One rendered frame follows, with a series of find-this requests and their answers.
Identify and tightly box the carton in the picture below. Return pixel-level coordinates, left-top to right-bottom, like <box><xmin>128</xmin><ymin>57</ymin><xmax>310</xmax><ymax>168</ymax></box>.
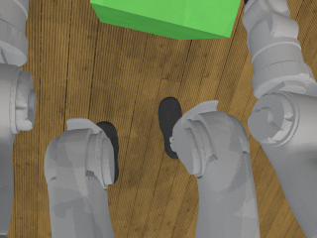
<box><xmin>90</xmin><ymin>0</ymin><xmax>241</xmax><ymax>40</ymax></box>

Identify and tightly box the right robot forearm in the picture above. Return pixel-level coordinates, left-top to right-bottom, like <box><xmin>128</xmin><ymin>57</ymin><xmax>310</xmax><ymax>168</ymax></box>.
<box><xmin>242</xmin><ymin>0</ymin><xmax>317</xmax><ymax>99</ymax></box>

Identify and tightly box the left robot forearm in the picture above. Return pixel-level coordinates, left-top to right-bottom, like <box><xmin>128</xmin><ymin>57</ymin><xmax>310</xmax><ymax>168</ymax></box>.
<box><xmin>0</xmin><ymin>0</ymin><xmax>30</xmax><ymax>66</ymax></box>

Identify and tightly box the right robot upper arm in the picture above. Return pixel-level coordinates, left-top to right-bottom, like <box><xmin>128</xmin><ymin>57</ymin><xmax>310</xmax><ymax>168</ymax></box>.
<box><xmin>248</xmin><ymin>90</ymin><xmax>317</xmax><ymax>238</ymax></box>

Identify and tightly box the robot right shin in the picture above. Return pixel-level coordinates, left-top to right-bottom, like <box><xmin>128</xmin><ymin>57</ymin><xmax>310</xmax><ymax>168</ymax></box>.
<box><xmin>169</xmin><ymin>100</ymin><xmax>250</xmax><ymax>164</ymax></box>

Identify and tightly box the robot left thigh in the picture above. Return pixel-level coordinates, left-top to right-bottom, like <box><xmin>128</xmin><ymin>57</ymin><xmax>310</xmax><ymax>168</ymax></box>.
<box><xmin>48</xmin><ymin>128</ymin><xmax>116</xmax><ymax>238</ymax></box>

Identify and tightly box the left robot upper arm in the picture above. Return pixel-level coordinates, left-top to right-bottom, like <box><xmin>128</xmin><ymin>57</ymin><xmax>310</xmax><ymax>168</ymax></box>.
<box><xmin>0</xmin><ymin>62</ymin><xmax>37</xmax><ymax>238</ymax></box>

